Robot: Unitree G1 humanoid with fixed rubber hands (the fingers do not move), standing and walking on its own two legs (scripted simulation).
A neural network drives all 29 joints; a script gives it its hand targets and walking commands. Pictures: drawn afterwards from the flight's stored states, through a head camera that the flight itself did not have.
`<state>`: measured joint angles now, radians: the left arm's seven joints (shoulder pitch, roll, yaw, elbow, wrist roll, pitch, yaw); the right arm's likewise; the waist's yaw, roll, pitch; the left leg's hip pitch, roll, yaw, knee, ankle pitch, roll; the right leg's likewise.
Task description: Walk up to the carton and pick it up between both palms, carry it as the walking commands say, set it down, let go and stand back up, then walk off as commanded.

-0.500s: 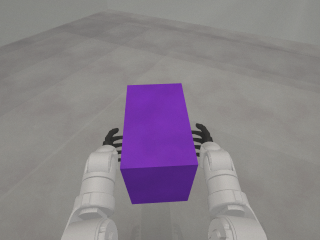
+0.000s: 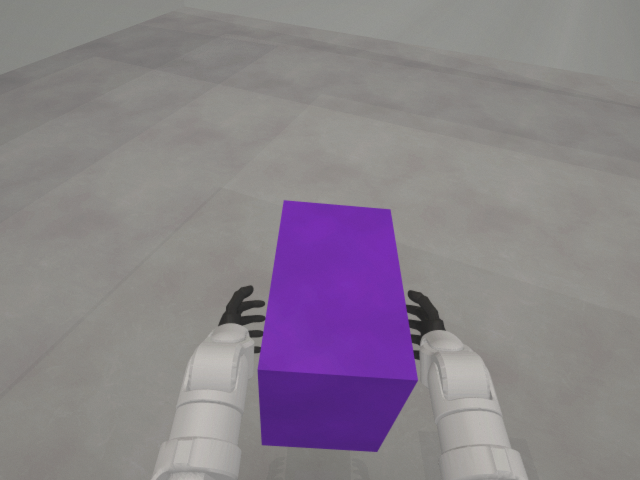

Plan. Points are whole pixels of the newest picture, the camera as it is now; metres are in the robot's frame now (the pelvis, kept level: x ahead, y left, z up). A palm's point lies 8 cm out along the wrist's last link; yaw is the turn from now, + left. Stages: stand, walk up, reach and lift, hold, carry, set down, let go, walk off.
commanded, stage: hold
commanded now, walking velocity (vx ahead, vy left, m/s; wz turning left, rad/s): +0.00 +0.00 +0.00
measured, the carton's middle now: (328, 322) +0.35 -0.01 -0.04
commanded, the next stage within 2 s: carry in 1.28 s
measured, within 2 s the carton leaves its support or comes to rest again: neither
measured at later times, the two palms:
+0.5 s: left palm (225, 379) +0.24 +0.12 +0.02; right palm (432, 350) +0.26 -0.14 +0.03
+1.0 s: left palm (215, 348) +0.28 +0.14 +0.02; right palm (420, 348) +0.27 -0.12 +0.03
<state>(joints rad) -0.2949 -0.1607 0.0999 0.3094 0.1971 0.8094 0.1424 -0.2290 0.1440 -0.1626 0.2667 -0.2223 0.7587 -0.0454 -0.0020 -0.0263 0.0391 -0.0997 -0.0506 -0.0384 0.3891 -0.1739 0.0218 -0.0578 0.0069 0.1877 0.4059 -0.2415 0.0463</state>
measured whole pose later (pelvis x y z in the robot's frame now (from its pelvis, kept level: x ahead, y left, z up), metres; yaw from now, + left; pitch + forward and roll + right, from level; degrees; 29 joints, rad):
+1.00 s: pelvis +0.00 +0.02 +0.00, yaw +0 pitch -7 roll +0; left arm -0.27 -0.15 0.09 0.31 0.19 0.82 0.13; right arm -0.22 0.14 -0.18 0.26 -0.26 0.77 0.03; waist -0.01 -0.02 0.04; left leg -0.08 -0.07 -0.04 0.38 -0.16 0.05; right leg -0.04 -0.01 0.19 0.39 -0.21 0.01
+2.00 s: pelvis -0.06 -0.12 -0.02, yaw +13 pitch +4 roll +0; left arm -0.14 -0.13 0.02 -0.36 -0.01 1.20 0.24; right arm -0.15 0.13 -0.03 -0.39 -0.03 1.19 -0.20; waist 0.00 -0.04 -0.08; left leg -0.50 0.06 0.11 0.90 -0.45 -0.01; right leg -0.47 0.05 -0.14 0.62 -0.23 -0.13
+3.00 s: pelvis -0.12 -0.42 +0.00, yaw +18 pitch +3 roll -3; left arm -0.02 -0.13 -0.01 -0.43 0.01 1.23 0.25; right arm -0.06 0.13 0.02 -0.38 -0.02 1.19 -0.19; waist -0.01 0.00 -0.06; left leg -0.29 0.12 0.11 0.54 -0.29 0.00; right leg -0.54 0.11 -0.05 1.04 -0.36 0.07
